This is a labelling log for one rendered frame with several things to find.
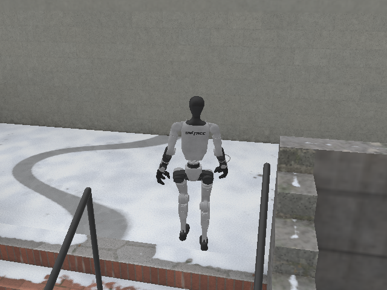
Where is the right robot forearm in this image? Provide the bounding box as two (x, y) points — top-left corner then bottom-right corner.
(217, 148), (227, 169)

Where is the robot right hand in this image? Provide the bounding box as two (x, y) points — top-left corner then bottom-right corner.
(214, 166), (228, 179)

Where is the robot right foot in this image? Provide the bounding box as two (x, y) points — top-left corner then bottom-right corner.
(200, 235), (208, 251)

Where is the robot torso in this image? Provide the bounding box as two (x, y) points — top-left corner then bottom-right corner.
(181, 119), (209, 181)

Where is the left robot upper arm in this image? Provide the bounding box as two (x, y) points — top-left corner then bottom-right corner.
(166, 121), (183, 156)

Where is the right robot upper arm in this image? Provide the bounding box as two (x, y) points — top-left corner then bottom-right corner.
(208, 123), (223, 156)

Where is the left robot forearm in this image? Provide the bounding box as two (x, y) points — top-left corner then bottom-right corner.
(158, 147), (172, 172)

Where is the robot left hand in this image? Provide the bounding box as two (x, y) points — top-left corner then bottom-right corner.
(156, 170), (170, 185)

